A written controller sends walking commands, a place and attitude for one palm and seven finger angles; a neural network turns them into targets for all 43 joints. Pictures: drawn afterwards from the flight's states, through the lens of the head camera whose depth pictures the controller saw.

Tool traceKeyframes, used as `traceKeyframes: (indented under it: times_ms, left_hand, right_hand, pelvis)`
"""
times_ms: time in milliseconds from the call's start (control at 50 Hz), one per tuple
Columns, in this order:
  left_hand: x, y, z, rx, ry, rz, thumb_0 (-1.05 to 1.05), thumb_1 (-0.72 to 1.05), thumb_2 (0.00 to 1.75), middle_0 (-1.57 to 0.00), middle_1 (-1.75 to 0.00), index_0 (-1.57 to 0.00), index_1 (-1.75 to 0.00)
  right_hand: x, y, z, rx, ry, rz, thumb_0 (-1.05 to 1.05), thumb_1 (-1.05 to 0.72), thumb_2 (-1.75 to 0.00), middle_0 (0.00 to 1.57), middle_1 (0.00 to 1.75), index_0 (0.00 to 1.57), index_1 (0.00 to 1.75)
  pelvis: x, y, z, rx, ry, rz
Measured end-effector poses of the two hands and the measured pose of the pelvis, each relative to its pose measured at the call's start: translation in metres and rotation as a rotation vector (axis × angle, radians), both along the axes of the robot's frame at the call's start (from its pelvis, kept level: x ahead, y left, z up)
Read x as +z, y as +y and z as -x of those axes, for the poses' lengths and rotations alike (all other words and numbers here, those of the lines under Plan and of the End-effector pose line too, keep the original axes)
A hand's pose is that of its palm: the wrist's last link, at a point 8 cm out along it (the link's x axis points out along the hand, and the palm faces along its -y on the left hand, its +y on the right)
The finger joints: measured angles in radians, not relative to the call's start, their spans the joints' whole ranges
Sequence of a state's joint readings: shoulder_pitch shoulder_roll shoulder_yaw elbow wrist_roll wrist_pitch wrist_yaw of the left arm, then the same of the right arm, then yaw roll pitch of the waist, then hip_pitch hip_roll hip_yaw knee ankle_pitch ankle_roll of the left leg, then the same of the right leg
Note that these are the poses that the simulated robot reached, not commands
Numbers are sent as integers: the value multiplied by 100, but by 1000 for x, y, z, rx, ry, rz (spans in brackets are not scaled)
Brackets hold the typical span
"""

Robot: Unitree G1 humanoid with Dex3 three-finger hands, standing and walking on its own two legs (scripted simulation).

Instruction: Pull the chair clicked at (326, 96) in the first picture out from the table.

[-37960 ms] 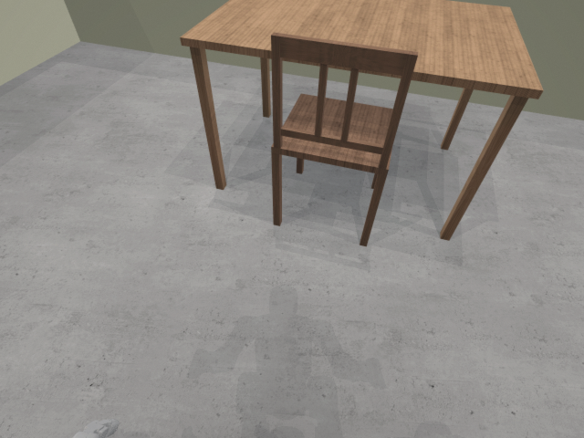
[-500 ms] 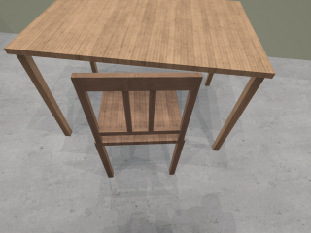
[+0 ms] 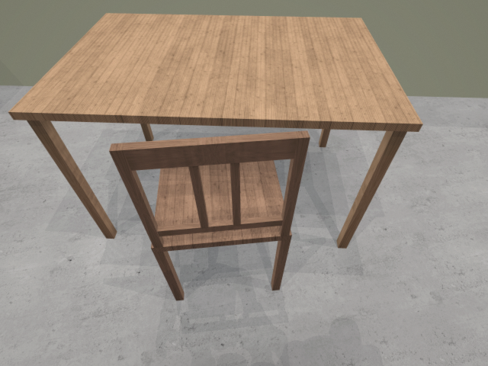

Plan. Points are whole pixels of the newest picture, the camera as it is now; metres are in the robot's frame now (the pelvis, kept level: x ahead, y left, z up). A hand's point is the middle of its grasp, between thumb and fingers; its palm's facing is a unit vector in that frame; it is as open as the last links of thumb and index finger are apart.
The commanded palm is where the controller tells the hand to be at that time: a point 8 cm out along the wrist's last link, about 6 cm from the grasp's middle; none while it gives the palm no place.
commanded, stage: let the arm hang, fingers relaxed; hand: left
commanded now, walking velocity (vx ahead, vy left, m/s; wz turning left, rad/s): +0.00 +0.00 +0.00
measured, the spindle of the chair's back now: (199, 197) +0.53 +0.14 -0.12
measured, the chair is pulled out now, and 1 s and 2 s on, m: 0.10 0.10 0.10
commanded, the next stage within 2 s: look to check the result in 0.22 s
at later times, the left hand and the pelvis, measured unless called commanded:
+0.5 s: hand out of the picture -0.01 +0.16 -0.18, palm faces +0.03 -0.98 -0.19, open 7.3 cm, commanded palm none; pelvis +0.00 +0.00 +0.00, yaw +0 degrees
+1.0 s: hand out of the picture -0.01 +0.16 -0.17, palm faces +0.04 -0.98 -0.19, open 7.3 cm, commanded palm none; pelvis +0.00 +0.00 +0.00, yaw +0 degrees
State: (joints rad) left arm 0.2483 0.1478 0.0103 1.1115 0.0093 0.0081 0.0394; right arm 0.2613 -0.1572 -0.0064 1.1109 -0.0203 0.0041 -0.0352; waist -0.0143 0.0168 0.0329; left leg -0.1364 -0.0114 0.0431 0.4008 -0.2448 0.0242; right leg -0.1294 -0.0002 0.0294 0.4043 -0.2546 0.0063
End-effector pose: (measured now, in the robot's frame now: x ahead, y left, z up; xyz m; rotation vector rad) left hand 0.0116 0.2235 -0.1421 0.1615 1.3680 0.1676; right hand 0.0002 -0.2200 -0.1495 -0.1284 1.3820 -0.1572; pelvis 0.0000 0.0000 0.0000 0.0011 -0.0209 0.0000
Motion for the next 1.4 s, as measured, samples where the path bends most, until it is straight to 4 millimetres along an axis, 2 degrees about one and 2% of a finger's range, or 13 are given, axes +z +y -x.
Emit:
traceKeyframes:
  times_ms: [240, 480, 760, 1220, 1400]
  left_hand:
    - [-1, -7, 14, 13, 47, 15, 0, 93, 90, -20, -30, -20, -30]
    - [-3, -12, 21, 21, 64, 27, 1, 92, 90, -20, -30, -20, -30]
    - [-2, -13, 23, 24, 56, 26, 1, 92, 90, -20, -30, -20, -30]
    - [-2, -15, 27, 23, 60, 24, 1, 92, 90, -20, -30, -20, -30]
    - [-6, -20, 22, 22, 75, 37, 0, 91, 90, -20, -30, -20, -30]
  right_hand:
    - [-1, 9, 16, -17, 54, -18, 0, -91, -89, 20, 30, 20, 30]
    - [-1, 11, 18, -24, 56, -18, 0, -91, -89, 20, 30, 20, 30]
    - [-1, 8, 16, -20, 40, -14, 0, -91, -89, 20, 30, 20, 30]
    - [-1, 4, 24, -16, 63, -13, 0, -91, -89, 20, 30, 20, 30]
    - [-5, -1, 25, -37, 84, -17, 0, -91, -89, 20, 30, 20, 30]
  pelvis:
    - [1, 0, -2, -1, 2, 0]
    - [1, -1, -2, -2, 1, 0]
    - [1, -1, 0, -2, -3, -1]
    - [1, -5, 5, 2, 2, -1]
    - [-4, -8, -8, -5, 6, -11]
